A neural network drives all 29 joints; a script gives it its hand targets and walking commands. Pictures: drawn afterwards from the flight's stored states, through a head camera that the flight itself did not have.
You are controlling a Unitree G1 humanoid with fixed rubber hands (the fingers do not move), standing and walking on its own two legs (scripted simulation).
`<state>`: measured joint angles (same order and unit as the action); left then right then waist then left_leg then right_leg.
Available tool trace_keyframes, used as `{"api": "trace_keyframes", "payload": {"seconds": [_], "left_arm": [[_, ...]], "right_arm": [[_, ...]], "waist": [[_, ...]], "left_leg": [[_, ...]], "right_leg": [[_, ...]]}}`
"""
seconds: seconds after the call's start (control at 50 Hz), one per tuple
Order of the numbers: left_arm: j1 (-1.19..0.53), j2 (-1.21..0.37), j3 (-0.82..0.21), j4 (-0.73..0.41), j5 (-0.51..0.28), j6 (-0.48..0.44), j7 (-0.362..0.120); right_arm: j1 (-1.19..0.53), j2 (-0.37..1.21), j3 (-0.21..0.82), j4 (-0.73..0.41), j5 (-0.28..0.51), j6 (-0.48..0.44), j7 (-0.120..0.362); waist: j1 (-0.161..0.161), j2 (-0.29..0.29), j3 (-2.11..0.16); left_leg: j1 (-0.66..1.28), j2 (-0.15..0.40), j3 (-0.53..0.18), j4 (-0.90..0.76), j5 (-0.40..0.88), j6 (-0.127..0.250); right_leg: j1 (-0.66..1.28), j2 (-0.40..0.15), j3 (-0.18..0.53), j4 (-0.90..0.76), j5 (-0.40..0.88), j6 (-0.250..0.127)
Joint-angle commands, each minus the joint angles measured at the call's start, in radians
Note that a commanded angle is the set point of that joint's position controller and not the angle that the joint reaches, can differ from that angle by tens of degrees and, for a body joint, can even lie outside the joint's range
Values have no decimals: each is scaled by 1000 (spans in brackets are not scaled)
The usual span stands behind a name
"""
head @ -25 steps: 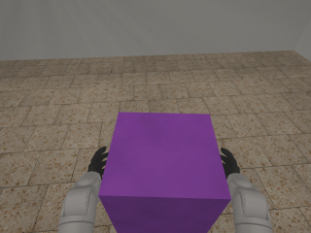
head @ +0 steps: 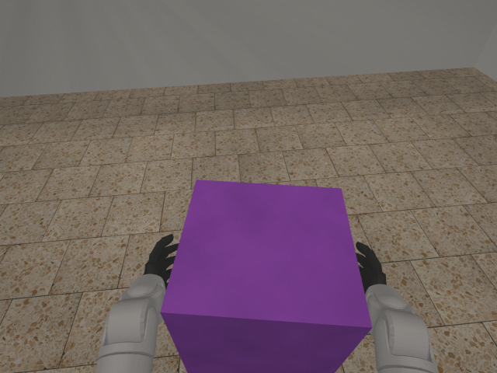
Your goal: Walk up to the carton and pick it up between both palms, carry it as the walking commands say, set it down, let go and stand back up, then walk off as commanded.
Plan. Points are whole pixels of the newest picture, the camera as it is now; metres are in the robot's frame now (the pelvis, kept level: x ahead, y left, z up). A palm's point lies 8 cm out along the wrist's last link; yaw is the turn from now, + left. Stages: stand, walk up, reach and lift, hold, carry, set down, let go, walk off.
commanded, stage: hold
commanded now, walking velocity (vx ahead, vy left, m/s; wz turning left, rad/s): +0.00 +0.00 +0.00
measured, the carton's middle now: (261, 285) +0.29 +0.00 -0.03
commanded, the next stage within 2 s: set down in 0.34 s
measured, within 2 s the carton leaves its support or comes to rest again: neither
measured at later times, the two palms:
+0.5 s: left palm (168, 266) +0.28 +0.15 +0.05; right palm (386, 279) +0.27 -0.19 +0.04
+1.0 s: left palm (187, 265) +0.32 +0.14 -0.01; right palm (377, 281) +0.30 -0.21 -0.03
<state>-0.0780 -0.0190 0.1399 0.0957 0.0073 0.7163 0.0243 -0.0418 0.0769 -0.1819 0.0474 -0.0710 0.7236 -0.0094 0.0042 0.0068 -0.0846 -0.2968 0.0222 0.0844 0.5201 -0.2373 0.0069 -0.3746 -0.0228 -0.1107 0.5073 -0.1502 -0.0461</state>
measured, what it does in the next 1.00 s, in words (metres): steps on the spot: left foot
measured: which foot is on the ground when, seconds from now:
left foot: down 0.00-0.42, up 0.44-0.58, down 0.60-1.00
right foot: down 0.00-1.00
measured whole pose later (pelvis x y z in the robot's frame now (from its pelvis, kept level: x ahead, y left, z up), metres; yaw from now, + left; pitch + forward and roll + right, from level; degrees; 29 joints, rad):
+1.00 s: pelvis +0.02 -0.03 -0.01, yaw -5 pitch +0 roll +1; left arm -0.33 -0.11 0.41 0.54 0.14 0.41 -0.06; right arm -0.26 0.08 -0.38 0.50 -0.17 0.41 0.06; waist 0.07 0.03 0.02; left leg -0.22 -0.12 0.03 0.55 -0.34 0.10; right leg -0.37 0.07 -0.05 0.56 -0.20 -0.09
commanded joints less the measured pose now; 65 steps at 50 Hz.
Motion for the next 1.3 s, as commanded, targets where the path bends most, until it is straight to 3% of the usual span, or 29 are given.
{"api": "trace_keyframes", "payload": {"seconds": [0.0, 0.1, 0.22, 0.26, 0.28, 0.32, 0.34, 0.38, 0.4, 0.5, 0.52, 0.58, 0.62, 0.64, 0.66, 0.7, 0.72, 0.74, 0.78, 0.82, 0.84, 0.88, 0.92, 0.98, 1.02, 1.06, 1.12, 1.2, 1.28], "left_arm": [[-560, -678, -527, -148, -72, -65, -186], [-581, -651, -475, -123, -69, -64, -191], [-692, -602, -440, -66, -66, -72, -213], [-753, -579, -405, -48, -62, -81, -221], [-778, -585, -411, -37, -58, -82, -224], [-784, -604, -401, -26, -63, -91, -235], [-836, -454, -234, -18, -20, -107, -259], [-872, -405, -143, 134, 20, -130, -297], [-868, -410, -123, 197, 35, -139, -312], [-924, -580, -129, 411, 49, -171, -369], [-948, -647, -169, 382, 28, -172, -366], [-960, -879, -254, 368, 36, -162, -325], [-931, -939, -260, 398, 69, -149, -304], [-947, -957, -273, 375, 61, -158, -294], [-946, -977, -291, 366, 56, -170, -287], [-976, -997, -295, 341, 53, -202, -265], [-928, -992, -269, 357, 64, -219, -254], [-885, -1002, -254, 390, 72, -229, -249], [-724, -972, -193, 459, 114, -253, -235], [-669, -932, -161, 486, 147, -279, -232], [-653, -930, -152, 504, 151, -285, -233], [-618, -883, -127, 508, 165, -310, -234], [-642, -853, -137, 482, 160, -341, -232], [-567, -775, -144, 455, 149, -390, -238], [-525, -725, -145, 443, 144, -424, -238], [-473, -684, -137, 432, 134, -467, -233], [-431, -601, -118, 452, 134, -526, -227], [-465, -473, -87, 486, 108, -642, -210], [-490, -341, -113, 473, 68, -733, -171]], "right_arm": [[-511, 551, 573, -248, 95, -34, 163], [-557, 567, 584, -213, 91, -21, 156], [-594, 589, 539, -103, 61, -22, 135], [-631, 627, 540, -43, 63, -24, 130], [-660, 629, 525, -31, 61, -29, 131], [-679, 670, 550, -23, 75, -36, 133], [-885, 671, 603, -59, 194, -42, 150], [-920, 714, 575, 33, 192, -56, 125], [-908, 740, 550, 82, 180, -63, 119], [-863, 861, 365, 378, 35, -126, 148], [-831, 885, 351, 430, 26, -136, 169], [-777, 813, 240, 528, -36, -177, 233], [-838, 717, 199, 507, -54, -217, 260], [-886, 730, 205, 475, -42, -241, 272], [-909, 727, 202, 439, -45, -267, 278], [-990, 714, 229, 391, -24, -304, 299], [-986, 696, 246, 398, -28, -311, 307], [-965, 683, 256, 384, -27, -321, 309], [-921, 676, 301, 370, -28, -334, 299], [-921, 698, 326, 350, -38, -348, 282], [-903, 684, 319, 347, -55, -354, 271], [-856, 683, 324, 363, -67, -367, 254], [-802, 680, 300, 402, -84, -379, 238], [-684, 702, 318, 420, -98, -406, 208], [-638, 730, 348, 403, -88, -432, 185], [-625, 762, 426, 344, -61, -472, 160], [-565, 738, 437, 341, -49, -532, 115], [-587, 637, 454, 350, -18, -637, 44], [-505, 476, 404, 442, -34, -704, -19]], "waist": [[-36, 61, -200], [2, 11, -182], [-8, -28, -151], [19, -62, -139], [19, -14, -137], [38, -42, -164], [178, -131, -153], [173, -282, -149], [163, -276, -130], [98, -154, -97], [93, -99, -135], [13, 156, -162], [-3, 241, -114], [28, 252, -130], [25, 257, -124], [57, 239, -163], [68, 184, -170], [68, 210, -153], [106, 126, -157], [120, 77, -161], [94, 57, -159], [115, 53, -151], [87, 47, -130], [92, -25, -178], [108, -47, -252], [160, -101, -290], [155, -102, -285], [168, -132, -309], [130, -100, -354]], "left_leg": [[-40, 1, -229, -187, 87, 69], [-87, -8, -217, -181, 14, 67], [-44, -28, -206, -120, -54, 62], [-27, -38, -194, -87, -68, 61], [-21, -44, -189, -82, -93, 57], [-23, -45, -185, -75, -68, 53], [-81, -124, -83, 4, -131, 65], [36, -159, -54, 123, -21, 49], [63, -157, -55, 137, -28, 49], [-1, -88, -126, 9, -109, 87], [30, -63, -152, -45, -95, 86], [-80, 32, -255, -227, -205, 57], [-94, 65, -316, -282, -286, 34], [-110, 89, -354, -297, -294, 23], [-70, 100, -373, -288, -247, 12], [-61, 107, -384, -265, -205, 6], [-54, 110, -380, -252, -138, 8], [-70, 105, -377, -240, -112, 8], [-64, 78, -336, -171, 91, 16], [-86, 51, -305, -113, 130, 38], [-100, 44, -303, -93, 130, 43], [-126, 33, -288, -60, 167, 51], [-166, 33, -295, -38, 174, 54], [-217, 20, -298, 24, 332, 68], [-253, 2, -302, 44, 332, 83], [-348, -17, -294, 68, 306, 101], [-481, -32, -291, 98, 256, 103], [-609, -23, -298, 162, 157, 105], [-630, -19, -303, 220, 162, 93]], "right_leg": [[507, 85, 189, -14, 98, -29], [505, 70, 203, -26, 41, -11], [405, 25, 245, -81, -115, -19], [344, 10, 271, -100, -197, -24], [333, 6, 270, -98, -210, -33], [342, -1, 278, -110, -217, -29], [380, -27, 377, -214, -563, 22], [243, -145, 497, -376, -847, 28], [222, -164, 507, -390, -840, 29], [349, -98, 436, -257, -619, 19], [353, -71, 389, -202, -482, 7], [472, 53, 220, -1, -61, -14], [442, 76, 207, 52, -45, -17], [457, 67, 222, 62, -40, -17], [406, 67, 231, 66, -34, -21], [379, 68, 236, 87, -44, -28], [377, 67, 236, 84, -34, -30], [362, 64, 245, 108, -24, -37], [320, 53, 256, 90, -5, -47], [299, 38, 273, 75, -21, -56], [298, 32, 280, 66, -17, -60], [285, 16, 303, 62, 7, -66], [269, 10, 309, 69, 29, -66], [312, -13, 348, 86, 254, -53], [362, -29, 376, 107, 364, -42], [462, -47, 413, 146, 529, -29], [484, -82, 470, 167, 661, -8], [463, -97, 510, 217, 637, 25], [340, -76, 484, 275, 526, 27]]}}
